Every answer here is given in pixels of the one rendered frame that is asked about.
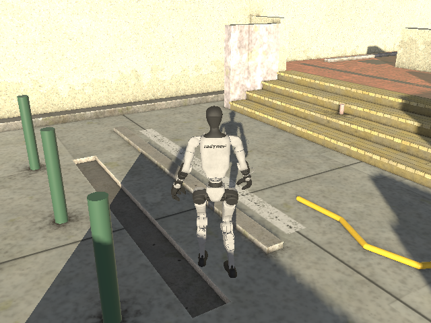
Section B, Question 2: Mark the robot left forearm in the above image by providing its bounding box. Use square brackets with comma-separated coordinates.
[173, 163, 188, 188]

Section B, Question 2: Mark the right robot foot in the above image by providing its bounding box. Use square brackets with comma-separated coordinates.
[224, 260, 237, 278]

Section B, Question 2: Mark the robot right hand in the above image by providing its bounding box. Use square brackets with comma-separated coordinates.
[236, 178, 252, 190]

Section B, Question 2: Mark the robot right forearm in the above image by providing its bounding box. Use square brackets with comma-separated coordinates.
[241, 161, 251, 181]

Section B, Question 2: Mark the robot left shin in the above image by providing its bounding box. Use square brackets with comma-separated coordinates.
[197, 216, 207, 258]

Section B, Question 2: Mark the robot left upper arm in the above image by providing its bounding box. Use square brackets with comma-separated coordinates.
[181, 136, 201, 173]

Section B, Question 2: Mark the robot right upper arm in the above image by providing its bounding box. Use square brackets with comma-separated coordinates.
[229, 135, 248, 171]

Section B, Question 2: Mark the robot left hand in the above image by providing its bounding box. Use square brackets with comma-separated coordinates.
[171, 185, 186, 201]

